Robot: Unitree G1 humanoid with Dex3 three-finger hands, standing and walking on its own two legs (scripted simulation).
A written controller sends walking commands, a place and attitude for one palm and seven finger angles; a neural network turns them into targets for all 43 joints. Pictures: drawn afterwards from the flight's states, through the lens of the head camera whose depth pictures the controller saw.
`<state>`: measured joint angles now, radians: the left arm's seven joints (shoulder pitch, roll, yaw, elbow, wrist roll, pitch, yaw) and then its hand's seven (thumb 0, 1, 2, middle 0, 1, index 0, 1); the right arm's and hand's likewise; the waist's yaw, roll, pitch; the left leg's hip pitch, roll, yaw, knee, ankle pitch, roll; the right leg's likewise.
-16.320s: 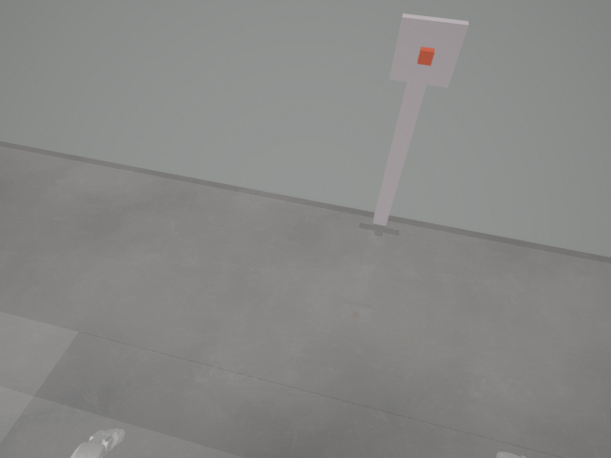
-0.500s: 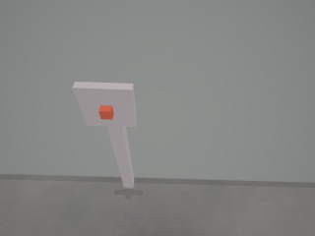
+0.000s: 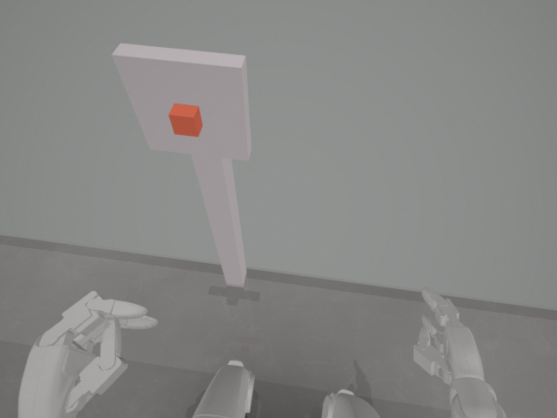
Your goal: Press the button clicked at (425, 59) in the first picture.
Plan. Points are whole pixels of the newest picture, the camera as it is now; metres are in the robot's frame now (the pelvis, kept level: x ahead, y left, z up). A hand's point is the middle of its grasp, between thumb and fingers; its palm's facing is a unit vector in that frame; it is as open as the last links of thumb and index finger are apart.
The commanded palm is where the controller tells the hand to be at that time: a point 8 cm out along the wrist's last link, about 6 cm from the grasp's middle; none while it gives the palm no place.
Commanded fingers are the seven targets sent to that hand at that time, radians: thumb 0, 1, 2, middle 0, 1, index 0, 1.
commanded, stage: raise the hand and make a fist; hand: left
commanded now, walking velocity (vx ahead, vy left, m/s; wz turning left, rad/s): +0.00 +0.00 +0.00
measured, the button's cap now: (187, 118) +0.51 +0.22 +0.11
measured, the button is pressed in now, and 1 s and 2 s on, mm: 0 0 0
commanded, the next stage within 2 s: aim a knuckle at the button in 1.42 s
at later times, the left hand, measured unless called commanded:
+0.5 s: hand (138, 320) +0.21 +0.20 +0.06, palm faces -0.06 -1.00 -0.04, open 3.1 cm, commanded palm +0.19 +0.27 +0.09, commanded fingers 0.00 0.90 0.90 -1.30 -1.50 -1.30 -1.50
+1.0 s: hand (99, 265) +0.25 +0.25 +0.11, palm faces +0.03 -1.00 -0.08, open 3.1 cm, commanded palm +0.23 +0.30 +0.11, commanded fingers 0.00 0.90 0.90 -1.30 -1.50 -1.30 -1.50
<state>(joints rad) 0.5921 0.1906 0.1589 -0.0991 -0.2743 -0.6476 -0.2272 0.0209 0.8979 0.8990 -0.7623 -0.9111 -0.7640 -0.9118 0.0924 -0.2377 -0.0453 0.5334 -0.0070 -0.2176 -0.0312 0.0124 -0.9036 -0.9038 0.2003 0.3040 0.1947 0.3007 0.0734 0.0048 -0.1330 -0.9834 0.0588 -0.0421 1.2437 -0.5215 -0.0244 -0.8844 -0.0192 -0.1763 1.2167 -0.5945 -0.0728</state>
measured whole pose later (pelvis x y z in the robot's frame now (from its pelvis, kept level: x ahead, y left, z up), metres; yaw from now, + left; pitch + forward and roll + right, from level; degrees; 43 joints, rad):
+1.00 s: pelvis +0.02 +0.04 +0.04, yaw -1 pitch +12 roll -3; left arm 0.38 0.26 0.21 -0.08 -0.28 -0.35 -0.23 0.02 0.89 0.90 -1.30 -1.50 -1.30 -1.50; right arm 0.24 -0.23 0.03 0.52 0.02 -0.16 -0.05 0.01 -0.90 -0.90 0.21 0.30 0.20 0.30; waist 0.01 0.03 -0.12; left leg -0.78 0.03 0.02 1.03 -0.47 0.03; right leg -0.68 -0.03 -0.12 0.97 -0.50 0.00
